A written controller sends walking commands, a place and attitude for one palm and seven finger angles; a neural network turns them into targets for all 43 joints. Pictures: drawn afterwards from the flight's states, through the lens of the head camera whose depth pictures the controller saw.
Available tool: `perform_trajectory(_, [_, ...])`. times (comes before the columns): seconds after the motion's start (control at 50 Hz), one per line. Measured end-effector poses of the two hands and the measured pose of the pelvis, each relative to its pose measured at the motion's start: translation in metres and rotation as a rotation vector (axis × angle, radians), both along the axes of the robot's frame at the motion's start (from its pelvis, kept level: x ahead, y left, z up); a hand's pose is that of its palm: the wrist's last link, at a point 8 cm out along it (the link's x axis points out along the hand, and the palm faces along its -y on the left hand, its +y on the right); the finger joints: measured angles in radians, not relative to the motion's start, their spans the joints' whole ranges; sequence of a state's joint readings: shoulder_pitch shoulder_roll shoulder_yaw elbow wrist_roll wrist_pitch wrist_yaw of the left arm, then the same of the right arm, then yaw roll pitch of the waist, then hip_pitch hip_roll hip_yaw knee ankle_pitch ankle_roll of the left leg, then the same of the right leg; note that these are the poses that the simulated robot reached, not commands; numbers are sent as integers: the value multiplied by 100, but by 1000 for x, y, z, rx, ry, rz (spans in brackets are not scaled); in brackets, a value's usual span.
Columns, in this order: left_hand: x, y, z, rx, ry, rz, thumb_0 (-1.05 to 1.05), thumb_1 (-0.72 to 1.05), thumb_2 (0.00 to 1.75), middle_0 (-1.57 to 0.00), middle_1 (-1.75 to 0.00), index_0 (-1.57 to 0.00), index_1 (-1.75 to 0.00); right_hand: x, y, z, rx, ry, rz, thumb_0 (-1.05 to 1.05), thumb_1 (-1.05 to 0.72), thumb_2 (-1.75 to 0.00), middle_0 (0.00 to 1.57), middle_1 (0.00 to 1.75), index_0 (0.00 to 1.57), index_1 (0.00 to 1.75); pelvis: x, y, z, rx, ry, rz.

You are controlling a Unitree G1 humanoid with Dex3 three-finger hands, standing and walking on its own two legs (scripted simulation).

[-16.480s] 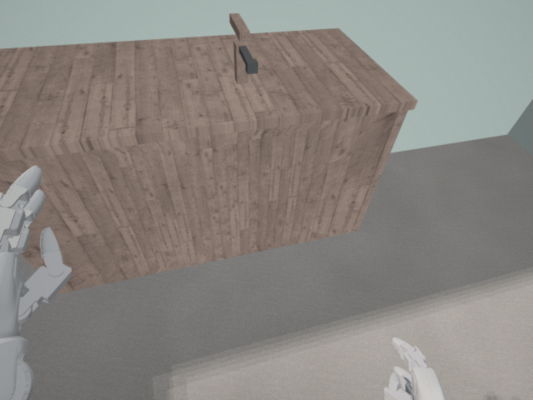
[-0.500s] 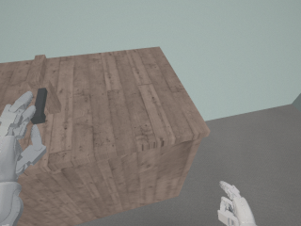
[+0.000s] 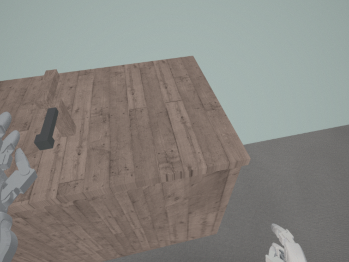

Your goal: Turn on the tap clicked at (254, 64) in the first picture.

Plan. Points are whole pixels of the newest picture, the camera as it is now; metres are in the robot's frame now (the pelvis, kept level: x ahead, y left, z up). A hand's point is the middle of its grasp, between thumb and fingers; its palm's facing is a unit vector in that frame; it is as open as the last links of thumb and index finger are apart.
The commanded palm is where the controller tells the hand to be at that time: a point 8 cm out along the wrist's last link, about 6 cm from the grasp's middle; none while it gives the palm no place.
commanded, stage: turn the palm inward beside the body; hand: left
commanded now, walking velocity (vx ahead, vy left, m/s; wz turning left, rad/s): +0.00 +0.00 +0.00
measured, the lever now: (44, 141) +0.32 +0.34 +0.11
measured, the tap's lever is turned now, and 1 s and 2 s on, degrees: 0 0 0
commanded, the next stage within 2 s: reach beside the lever's end, fingers flat in 1.32 s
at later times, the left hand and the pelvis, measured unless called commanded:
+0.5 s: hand (31, 181) +0.20 +0.27 +0.16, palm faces +0.45 -0.88 -0.18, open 7.4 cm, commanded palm +0.15 +0.31 +0.17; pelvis +0.01 +0.04 +0.01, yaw +0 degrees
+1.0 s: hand (40, 203) +0.17 +0.24 +0.16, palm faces +0.49 -0.86 -0.13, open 7.4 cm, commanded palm +0.11 +0.28 +0.17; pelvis -0.02 +0.00 +0.01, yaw +1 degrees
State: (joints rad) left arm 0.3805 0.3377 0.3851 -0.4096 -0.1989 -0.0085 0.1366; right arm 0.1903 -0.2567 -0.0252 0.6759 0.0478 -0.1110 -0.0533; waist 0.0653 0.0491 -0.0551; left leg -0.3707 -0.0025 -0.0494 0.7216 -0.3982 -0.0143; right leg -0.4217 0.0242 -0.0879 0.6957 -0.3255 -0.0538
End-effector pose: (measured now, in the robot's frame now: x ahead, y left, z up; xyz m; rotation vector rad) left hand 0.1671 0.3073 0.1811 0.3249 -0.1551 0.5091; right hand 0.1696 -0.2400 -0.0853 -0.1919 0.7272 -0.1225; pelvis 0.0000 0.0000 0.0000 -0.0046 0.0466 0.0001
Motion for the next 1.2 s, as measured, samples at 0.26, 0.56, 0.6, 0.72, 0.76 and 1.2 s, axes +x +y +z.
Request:
perform_trajectory(0.26, [15,-5,-3,-48,-13,-136,2,89,90,-21,-30,-20,-30,41,58,24,16,-150,86,1,-91,-90,20,30,20,30,24,32,4,-5,3,-4])
perform_trajectory(0.56, [-16,-1,-13,-143,57,-61,2,90,90,-20,-30,-20,-30,30,77,27,27,-132,130,1,-90,-90,20,30,20,30,5,37,7,-7,-36,3])
perform_trajectory(0.6, [-21,-3,-11,-143,48,-60,2,90,90,-20,-30,-20,-30,26,75,27,28,-135,125,1,-90,-90,20,30,20,30,2,35,7,-6,-43,3])
perform_trajectory(0.72, [-35,-7,-12,-172,60,-24,1,90,90,-20,-30,-20,-30,14,64,27,32,-143,105,2,-90,-90,20,30,20,30,-9,27,7,-1,-64,5])
perform_trajectory(0.76, [-39,-11,-14,-185,73,-17,1,90,90,-20,-30,-20,-30,11,60,26,33,-148,100,2,-90,-90,20,30,20,30,-12,24,7,1,-71,6])
perform_trajectory(1.2, [-32,-44,-15,-209,111,9,1,90,90,-20,-30,-20,-30,28,28,24,36,-163,103,2,-91,-90,20,30,20,30,-2,-2,8,-2,-60,22])
